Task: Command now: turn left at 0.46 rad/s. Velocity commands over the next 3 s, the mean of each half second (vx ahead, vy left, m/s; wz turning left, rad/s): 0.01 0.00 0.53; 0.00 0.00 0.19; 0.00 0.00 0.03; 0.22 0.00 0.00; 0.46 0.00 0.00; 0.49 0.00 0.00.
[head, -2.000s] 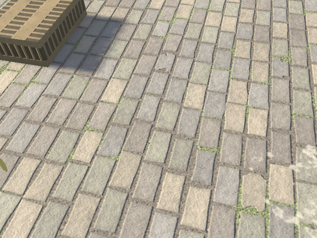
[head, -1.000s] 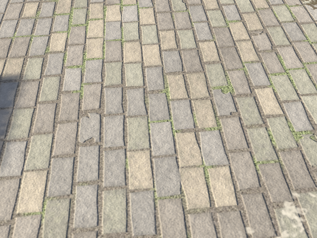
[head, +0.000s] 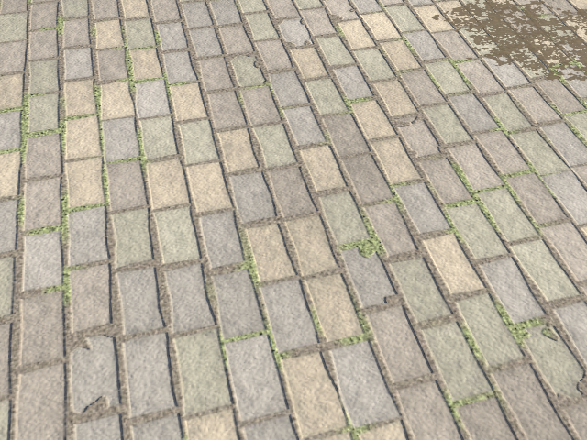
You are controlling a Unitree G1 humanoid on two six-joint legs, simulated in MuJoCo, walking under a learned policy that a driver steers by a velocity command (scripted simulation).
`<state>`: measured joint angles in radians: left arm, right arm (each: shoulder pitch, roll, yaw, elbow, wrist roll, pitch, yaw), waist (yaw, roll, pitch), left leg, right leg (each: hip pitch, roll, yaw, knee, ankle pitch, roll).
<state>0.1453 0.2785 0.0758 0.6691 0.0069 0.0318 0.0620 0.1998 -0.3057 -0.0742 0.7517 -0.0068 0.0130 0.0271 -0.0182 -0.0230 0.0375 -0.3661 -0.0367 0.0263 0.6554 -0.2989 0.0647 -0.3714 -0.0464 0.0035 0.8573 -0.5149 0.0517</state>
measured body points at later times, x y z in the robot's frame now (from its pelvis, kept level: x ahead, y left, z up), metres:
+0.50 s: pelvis +0.00 -0.04 +0.02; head +0.03 -0.05 +0.47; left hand +0.05 +0.27 -0.07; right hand +0.24 -0.28 -0.09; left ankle -0.04 +0.08 -0.65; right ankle +0.04 -0.15 -0.72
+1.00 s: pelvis -0.01 +0.00 +0.01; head -0.01 +0.01 +0.46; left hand -0.02 +0.29 -0.10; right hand +0.22 -0.16 -0.09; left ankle -0.06 +0.09 -0.72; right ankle +0.04 -0.15 -0.72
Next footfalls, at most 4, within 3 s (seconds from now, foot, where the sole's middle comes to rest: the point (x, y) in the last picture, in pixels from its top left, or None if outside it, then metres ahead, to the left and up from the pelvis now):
0.36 right None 0.08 -0.14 -0.76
0.72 left None -0.03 0.10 -0.76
2.30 left None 0.38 0.23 -0.76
2.84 right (248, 326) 0.75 0.10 -0.76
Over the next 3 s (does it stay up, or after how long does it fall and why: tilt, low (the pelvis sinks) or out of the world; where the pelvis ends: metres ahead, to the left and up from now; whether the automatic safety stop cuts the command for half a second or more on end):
stays up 0.64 0.15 0.02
